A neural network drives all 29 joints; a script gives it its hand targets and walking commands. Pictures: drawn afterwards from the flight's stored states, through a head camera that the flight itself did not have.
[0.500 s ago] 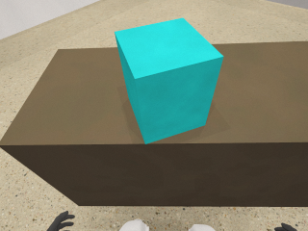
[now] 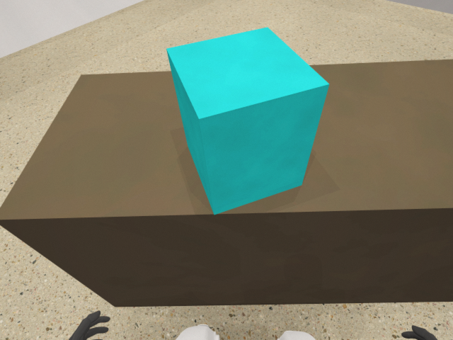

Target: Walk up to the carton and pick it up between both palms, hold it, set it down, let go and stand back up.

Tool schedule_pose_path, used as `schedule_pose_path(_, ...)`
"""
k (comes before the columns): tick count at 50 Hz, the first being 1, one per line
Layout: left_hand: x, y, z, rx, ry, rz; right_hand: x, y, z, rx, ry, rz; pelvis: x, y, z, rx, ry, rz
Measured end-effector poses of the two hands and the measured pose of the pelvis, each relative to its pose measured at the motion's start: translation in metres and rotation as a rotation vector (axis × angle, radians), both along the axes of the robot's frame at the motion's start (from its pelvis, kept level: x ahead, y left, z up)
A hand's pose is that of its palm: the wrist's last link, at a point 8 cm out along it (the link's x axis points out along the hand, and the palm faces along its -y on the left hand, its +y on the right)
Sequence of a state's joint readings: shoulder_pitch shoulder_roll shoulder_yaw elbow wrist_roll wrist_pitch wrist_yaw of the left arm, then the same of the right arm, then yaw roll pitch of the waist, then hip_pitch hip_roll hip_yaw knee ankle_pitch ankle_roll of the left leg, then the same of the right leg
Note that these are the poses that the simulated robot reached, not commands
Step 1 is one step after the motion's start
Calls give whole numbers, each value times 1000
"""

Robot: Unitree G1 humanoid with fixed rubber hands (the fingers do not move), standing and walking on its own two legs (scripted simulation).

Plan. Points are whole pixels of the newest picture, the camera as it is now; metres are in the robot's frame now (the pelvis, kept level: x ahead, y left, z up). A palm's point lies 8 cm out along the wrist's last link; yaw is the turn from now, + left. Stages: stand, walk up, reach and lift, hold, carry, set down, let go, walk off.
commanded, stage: walk up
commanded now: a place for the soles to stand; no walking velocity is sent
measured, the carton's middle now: (240, 123) +0.48 +0.01 +0.11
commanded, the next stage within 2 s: reach and lift in 0.32 s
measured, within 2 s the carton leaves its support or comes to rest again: neither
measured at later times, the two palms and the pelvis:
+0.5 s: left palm out of the picture +0.13 +0.30 -0.08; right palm out of the picture +0.11 -0.31 -0.09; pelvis +0.00 +0.00 +0.00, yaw +0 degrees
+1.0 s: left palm (87, 329) +0.14 +0.25 -0.01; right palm out of the picture +0.16 -0.32 -0.02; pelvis +0.00 -0.03 +0.04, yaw +0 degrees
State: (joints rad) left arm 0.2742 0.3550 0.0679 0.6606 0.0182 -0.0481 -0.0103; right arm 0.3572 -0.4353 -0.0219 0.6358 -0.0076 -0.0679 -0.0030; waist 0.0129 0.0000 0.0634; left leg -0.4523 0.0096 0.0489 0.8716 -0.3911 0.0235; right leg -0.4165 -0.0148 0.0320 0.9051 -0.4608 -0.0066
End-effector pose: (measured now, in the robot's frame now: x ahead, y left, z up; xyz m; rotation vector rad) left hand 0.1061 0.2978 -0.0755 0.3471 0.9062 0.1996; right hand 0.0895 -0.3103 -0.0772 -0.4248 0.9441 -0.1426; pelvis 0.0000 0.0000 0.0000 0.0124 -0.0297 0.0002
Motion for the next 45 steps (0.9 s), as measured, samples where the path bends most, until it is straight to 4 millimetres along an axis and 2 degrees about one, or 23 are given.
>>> schedule_pose_path(17,-1,0,0,2,-1,-11,-1,0,0,4,-7,-9,0,1,0,3,1,-10)
schedule_pose_path(20,0,5,-8,9,125,50,1,-3,-8,17,-29,-35,-2,2,0,0,-1,-9)
schedule_pose_path(23,13,6,-9,24,182,82,11,-3,-11,45,-57,-35,-4,2,0,0,-4,-9)
schedule_pose_path(29,55,-6,13,34,51,47,35,-1,0,72,-138,7,1,-2,3,0,-19,-3)
schedule_pose_path(33,69,-14,33,29,-33,37,46,-4,13,97,-189,5,7,-6,12,3,-48,-1)
schedule_pose_path(38,68,-22,53,26,-85,43,58,-5,30,128,-242,15,12,-13,24,7,-73,4)
schedule_pose_path(45,48,-34,62,13,-117,64,66,-7,46,149,-277,51,8,-22,34,15,-92,8)
